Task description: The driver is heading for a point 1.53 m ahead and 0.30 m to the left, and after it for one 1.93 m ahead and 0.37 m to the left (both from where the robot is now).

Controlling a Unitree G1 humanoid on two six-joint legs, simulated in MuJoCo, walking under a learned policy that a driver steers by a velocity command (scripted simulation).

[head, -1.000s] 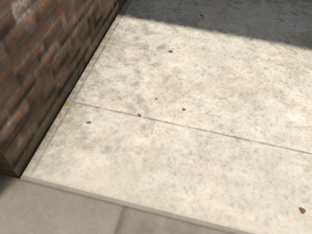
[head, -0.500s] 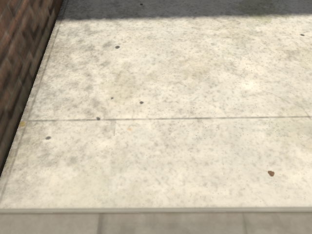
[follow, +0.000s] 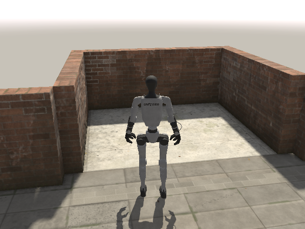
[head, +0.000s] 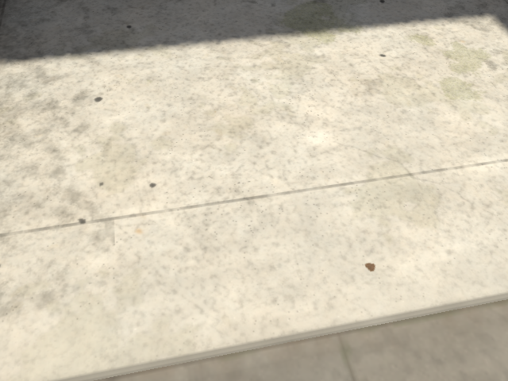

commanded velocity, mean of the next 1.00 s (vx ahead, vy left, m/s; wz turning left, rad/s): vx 0.07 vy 0.00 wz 0.30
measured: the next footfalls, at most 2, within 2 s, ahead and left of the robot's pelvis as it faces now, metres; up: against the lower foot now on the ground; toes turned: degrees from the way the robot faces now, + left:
right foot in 0.02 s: +0.02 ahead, -0.11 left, +0.00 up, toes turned +3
left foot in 0.36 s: -0.01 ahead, +0.11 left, +0.00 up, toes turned +13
